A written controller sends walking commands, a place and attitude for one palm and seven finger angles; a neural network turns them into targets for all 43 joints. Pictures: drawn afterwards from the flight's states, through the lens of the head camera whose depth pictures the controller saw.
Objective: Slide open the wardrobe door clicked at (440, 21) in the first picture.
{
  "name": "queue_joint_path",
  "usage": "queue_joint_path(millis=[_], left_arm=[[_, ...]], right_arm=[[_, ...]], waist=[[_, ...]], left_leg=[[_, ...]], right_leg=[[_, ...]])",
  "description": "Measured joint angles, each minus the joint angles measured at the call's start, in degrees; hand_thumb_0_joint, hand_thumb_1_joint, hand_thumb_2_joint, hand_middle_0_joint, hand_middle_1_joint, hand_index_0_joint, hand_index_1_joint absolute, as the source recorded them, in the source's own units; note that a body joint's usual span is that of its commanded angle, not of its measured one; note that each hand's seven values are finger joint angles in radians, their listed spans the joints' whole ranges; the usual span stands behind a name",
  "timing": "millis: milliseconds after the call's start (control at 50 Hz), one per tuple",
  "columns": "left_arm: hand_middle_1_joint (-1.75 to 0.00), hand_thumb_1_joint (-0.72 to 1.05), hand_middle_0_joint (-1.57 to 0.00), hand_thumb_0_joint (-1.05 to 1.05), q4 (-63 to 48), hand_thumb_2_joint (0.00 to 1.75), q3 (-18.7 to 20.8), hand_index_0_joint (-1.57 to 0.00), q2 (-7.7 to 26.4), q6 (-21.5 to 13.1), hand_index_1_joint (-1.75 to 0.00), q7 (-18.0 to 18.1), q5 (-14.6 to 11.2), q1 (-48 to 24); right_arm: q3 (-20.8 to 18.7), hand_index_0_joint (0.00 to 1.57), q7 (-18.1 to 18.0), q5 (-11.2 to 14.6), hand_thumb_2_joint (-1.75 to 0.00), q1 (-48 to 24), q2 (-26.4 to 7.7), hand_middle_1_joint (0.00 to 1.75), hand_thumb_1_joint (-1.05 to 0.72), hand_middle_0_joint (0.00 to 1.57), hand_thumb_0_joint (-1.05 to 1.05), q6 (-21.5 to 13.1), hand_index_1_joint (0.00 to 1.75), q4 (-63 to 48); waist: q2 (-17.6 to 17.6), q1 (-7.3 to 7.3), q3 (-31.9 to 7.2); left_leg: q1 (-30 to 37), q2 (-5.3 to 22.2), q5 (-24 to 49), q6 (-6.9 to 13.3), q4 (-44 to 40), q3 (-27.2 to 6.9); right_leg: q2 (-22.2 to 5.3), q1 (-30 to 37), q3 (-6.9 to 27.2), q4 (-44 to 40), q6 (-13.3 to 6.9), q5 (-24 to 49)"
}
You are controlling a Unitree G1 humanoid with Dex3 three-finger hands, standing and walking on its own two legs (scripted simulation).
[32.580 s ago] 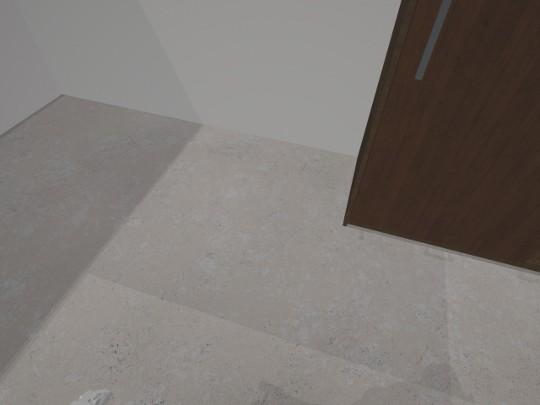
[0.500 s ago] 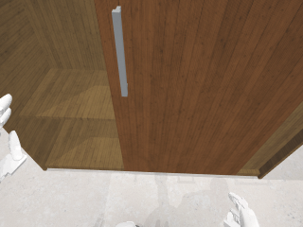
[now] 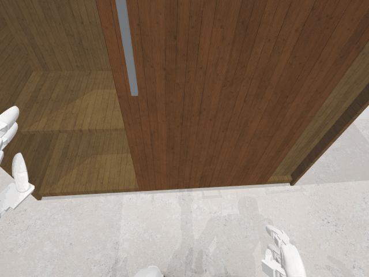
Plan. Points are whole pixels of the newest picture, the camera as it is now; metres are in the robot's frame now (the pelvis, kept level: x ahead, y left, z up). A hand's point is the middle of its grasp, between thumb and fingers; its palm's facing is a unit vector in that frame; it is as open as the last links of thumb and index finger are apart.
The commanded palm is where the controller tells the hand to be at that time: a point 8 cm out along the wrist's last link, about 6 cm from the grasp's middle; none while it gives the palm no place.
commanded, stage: stop stepping back and stand still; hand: left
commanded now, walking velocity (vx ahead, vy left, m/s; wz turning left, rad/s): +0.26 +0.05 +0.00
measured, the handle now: (128, 46) +0.60 +0.22 +0.17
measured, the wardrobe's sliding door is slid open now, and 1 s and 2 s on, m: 0.54 0.54 0.54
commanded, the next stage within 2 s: let the arm hang, fingers relaxed in 0.64 s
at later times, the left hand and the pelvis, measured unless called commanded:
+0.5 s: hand (9, 194) +0.19 +0.29 +0.15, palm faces +0.48 -0.77 -0.42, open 7.4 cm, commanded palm +0.14 +0.31 +0.18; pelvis +0.00 +0.01 +0.00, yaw +1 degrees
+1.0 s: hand out of the picture +0.05 +0.23 -0.14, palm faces +0.01 -0.95 -0.30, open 7.4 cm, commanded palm none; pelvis -0.05 +0.01 -0.01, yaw +3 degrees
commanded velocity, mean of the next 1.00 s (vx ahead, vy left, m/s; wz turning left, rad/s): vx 0.03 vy -0.01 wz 0.00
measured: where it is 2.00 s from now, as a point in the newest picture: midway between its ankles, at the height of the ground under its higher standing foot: outside the picture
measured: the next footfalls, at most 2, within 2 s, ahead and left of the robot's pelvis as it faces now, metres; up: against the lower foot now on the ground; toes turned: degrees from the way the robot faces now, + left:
left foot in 0.06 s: +0.05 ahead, +0.11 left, +0.00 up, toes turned +1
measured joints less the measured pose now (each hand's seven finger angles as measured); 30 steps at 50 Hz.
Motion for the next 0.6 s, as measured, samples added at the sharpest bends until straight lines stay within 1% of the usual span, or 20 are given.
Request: queue_joint_path(millis=[20, 40, 60, 100, 120, 160, 200, 260, 280, 300, 320, 340, 380, 400, 420, 460, 500, 540, 600], left_arm=[[-0.3, 0.88, -0.21, 0.01, 0.77, 0.9, -0.13, -0.21, 0.32, 0.39, -0.31, -0.12, -0.06, 0.45], [-0.3, 0.88, -0.21, 0.01, 1.47, 0.9, 0.06, -0.21, 0.61, 1.0, -0.31, -0.17, -0.19, 0.9], [-0.3, 0.88, -0.21, 0.01, 2.24, 0.9, 0.39, -0.22, 0.73, 1.68, -0.31, -0.11, -0.3, 1.1], [-0.3, 0.88, -0.21, 0.01, 4.68, 0.9, 0.9, -0.22, 0.44, 3.05, -0.31, 0.2, -0.44, -0.23], [-0.3, 0.88, -0.21, 0.01, 5.92, 0.9, 1.0, -0.22, -0.14, 3.77, -0.31, 0.46, -0.47, -1.16], [-0.3, 0.88, -0.21, 0.01, 7.41, 0.9, 1.1, -0.21, -1.31, 5.04, -0.31, 0.89, -0.69, -2.25], [-0.3, 0.89, -0.21, 0.01, 7.19, 0.9, 0.84, -0.21, -1.91, 5.72, -0.31, 1.12, -0.67, -2.55], [-0.3, 0.89, -0.21, 0.02, 3.67, 0.9, 0.94, -0.21, -1.26, 5.27, -0.31, 1.12, -0.31, -0.89], [-0.3, 0.89, -0.21, 0.02, 2.29, 0.9, 1.11, -0.21, -0.91, 4.6, -0.31, 1.03, -0.2, 0.04], [-0.3, 0.89, -0.21, 0.02, 1.24, 0.9, 1.03, -0.21, -0.84, 3.84, -0.31, 0.84, -0.1, 0.95], [-0.3, 0.89, -0.21, 0.02, 0.48, 0.9, 0.88, -0.21, -0.81, 3.02, -0.31, 0.61, -0.07, 2.03], [-0.3, 0.89, -0.21, 0.02, 0.02, 0.9, 0.79, -0.21, -0.75, 2.26, -0.31, 0.45, -0.14, 3.27], [-0.3, 0.88, -0.21, 0.01, 0.16, 0.9, 0.83, -0.21, -1.07, 1.29, -0.31, 0.48, -0.33, 5.36], [-0.3, 0.88, -0.21, 0.01, 0.85, 0.9, 0.97, -0.21, -1.36, 1.03, -0.31, 0.61, -0.3, 5.76], [-0.3, 0.88, -0.21, 0.01, 1.98, 0.9, 1.16, -0.22, -1.62, 0.85, -0.31, 0.83, -0.19, 5.57], [-0.3, 0.88, -0.21, 0.01, 4.92, 0.9, 1.29, -0.22, -2.28, 1.14, -0.31, 1.31, 0.12, 3.24], [-0.3, 0.88, -0.21, 0.01, 8.61, 0.9, 0.89, -0.21, -3.34, 1.98, -0.31, 1.77, 0.36, -0.65], [-0.3, 0.88, -0.21, 0.01, 11.24, 0.9, 0.45, -0.21, -4.55, 3.38, -0.31, 2.14, 0.46, -3.89], [-0.3, 0.89, -0.2, 0.02, 10.91, 0.9, -0.7, -0.21, -5.37, 4.82, -0.31, 1.84, 0.58, -5.73]], right_arm=[[-0.05, 0.21, -0.22, 0.37, -0.9, 0.87, -0.35, 0.3, -0.9, 0.2, 0.01, 0.37, 0.3, 0.36], [-0.07, 0.21, -0.45, 0.67, -0.9, 1.9, -0.7, 0.3, -0.9, 0.2, 0.01, 0.62, 0.3, 0.53], [-0.15, 0.21, -0.78, 0.92, -0.9, 2.92, -1.17, 0.3, -0.9, 0.2, 0.01, 0.75, 0.3, 0.52], [-0.73, 0.21, -1.57, 1.38, -0.9, 3.86, -1.62, 0.3, -0.9, 0.2, 0.01, 0.85, 0.3, 0.91], [-0.93, 0.21, -1.83, 1.6, -0.9, 4.02, -1.9, 0.3, -0.9, 0.2, 0.01, 0.88, 0.3, 0.94], [-1.13, 0.21, -2.09, 1.55, -0.9, 4.18, -2.38, 0.3, -0.9, 0.2, 0.01, 0.41, 0.3, 0.69], [-1.24, 0.21, -2.0, 1.17, -0.9, 4.47, -2.25, 0.3, -0.91, 0.2, 0.01, -0.44, 0.3, 0.28], [-0.89, 0.2, -1.51, 0.81, -0.9, 5.39, -1.62, 0.3, -0.91, 0.2, 0.01, -1.22, 0.3, -1.12], [-0.86, 0.2, -1.33, 0.69, -0.9, 5.63, -1.58, 0.3, -0.91, 0.2, 0.01, -1.32, 0.3, -1.63], [-1.01, 0.2, -1.15, 0.54, -0.9, 5.82, -1.76, 0.3, -0.9, 0.2, 0.01, -1.22, 0.3, -1.87], [-1.24, 0.21, -0.97, 0.38, -0.9, 6.05, -2.04, 0.3, -0.9, 0.2, 0.01, -0.94, 0.3, -1.78], [-1.49, 0.21, -0.76, 0.39, -0.9, 6.33, -2.3, 0.3, -0.9, 0.2, 0.01, -0.59, 0.3, -1.27], [-1.95, 0.21, -0.67, 0.81, -0.9, 6.98, -2.64, 0.3, -0.9, 0.2, 0.01, 0.26, 0.3, 0.28], [-2.08, 0.21, -0.82, 0.99, -0.9, 7.36, -2.71, 0.3, -0.9, 0.2, 0.01, 0.5, 0.3, 1.03], [-2.11, 0.21, -1.04, 1.09, -0.9, 7.74, -2.74, 0.3, -0.9, 0.2, 0.01, 0.56, 0.3, 1.63], [-2.02, 0.21, -1.68, 1.12, -0.9, 8.25, -3.1, 0.3, -0.9, 0.2, 0.01, 0.17, 0.3, 2.25], [-2.15, 0.21, -2.26, 1.2, -0.9, 7.61, -3.22, 0.3, -0.9, 0.2, 0.01, -0.22, 0.3, 3.03], [-1.85, 0.2, -2.4, 1.53, -0.9, 5.98, -2.7, 0.3, -0.91, 0.2, 0.01, -0.21, 0.3, 3.15], [-0.85, 0.2, -1.99, 1.3, -0.9, 3.44, -1.41, 0.3, -0.91, 0.2, 0.01, -0.72, 0.3, 1.53]], waist=[[-0.22, -0.22, -0.7], [-0.56, -0.58, -1.51], [-0.7, -1.22, -2.27], [-1.81, -2.7, -2.59], [-2.16, -2.99, -2.31], [-2.06, -3.73, -1.65], [-2.13, -4.45, -1.02], [-3.0, -5.07, -0.28], [-3.01, -5.26, 0.04], [-2.29, -5.43, 0.37], [-1.36, -5.32, 0.37], [-0.72, -4.81, -0.08], [-0.21, -3.23, -1.38], [-0.23, -2.58, -1.93], [-0.36, -2.13, -2.32], [-0.09, -1.81, -2.31], [0.08, -1.64, -1.89], [-0.38, -1.24, -0.9], [-0.43, -2.03, 0.63]], left_leg=[[1.22, -0.71, -0.26, 0.15, 1.37, 0.03], [3.35, -1.2, 1.45, 0.41, 0.74, 0.35], [5.79, -1.58, 2.19, 1.26, -1.58, 0.44], [7.95, -3.05, -1.24, 2.99, -3.73, 0.63], [8.55, -3.39, -1.29, 3.37, -4.1, 0.93], [9.58, -3.31, 0.04, 3.45, -5.35, 1.17], [10.59, -3.16, 1.69, 3.23, -7.74, 1.0], [11.0, -3.25, 4.15, 2.58, -10.9, 0.57], [10.54, -3.27, 4.42, 2.33, -10.76, 0.35], [9.85, -2.95, 3.83, 2.07, -9.69, -0.26], [8.87, -2.54, 1.78, 1.58, -7.7, -0.86], [7.63, -2.4, -0.69, 1.01, -4.35, -1.4], [5.95, -2.51, -3.82, 0.34, 3.91, -2.02], [6.07, -2.43, -4.53, 0.31, 6.07, -1.9], [7.01, -2.15, -4.41, 0.43, 5.76, -1.52], [10.71, -1.38, -0.35, 0.84, -0.13, -1.04], [13.21, -2.18, -4.24, 1.48, -3.35, -1.06], [13.9, -2.91, -5.16, 2.06, -3.74, -0.39], [14.25, -2.87, -3.67, 2.18, -4.93, -0.32]], right_leg=[[-0.34, 0.14, 0.42, 0.53, 0.2, -0.55], [-0.68, 0.26, 0.77, 1.27, 0.38, -1.24], [-0.87, 0.31, 0.83, 2.36, 0.57, -2.13], [-2.15, -0.13, 0.48, 5.41, 0.97, -3.7], [-2.61, -0.56, 0.33, 6.88, 1.11, -2.26], [-2.7, -1.47, -0.2, 9.41, 0.79, -1.45], [-2.05, -2.45, -0.69, 10.21, 0.14, -2.87], [-1.08, -2.33, -2.64, 4.62, -1.25, -2.15], [-0.87, -2.26, -2.89, 3.14, -1.89, 0.4], [-0.43, -2.21, -3.46, 2.69, -2.18, 2.03], [0.09, -2.13, -3.91, 2.43, -2.29, 2.44], [0.44, -2.19, -3.9, 2.3, -2.36, 2.32], [0.6, -2.15, -2.97, 2.13, -2.3, 1.83], [0.45, -1.96, -2.51, 2.11, -2.17, 1.61], [0.18, -1.75, -2.22, 2.33, -1.99, 1.29], [-0.28, -1.51, -2.54, 4.07, -1.41, -0.1], [-1.12, -1.95, -2.9, 6.65, -0.63, -1.88], [-1.94, -2.03, -2.26, 7.52, 0.15, -0.13], [-1.92, -2.13, -2.24, 7.51, 0.2, -0.5]])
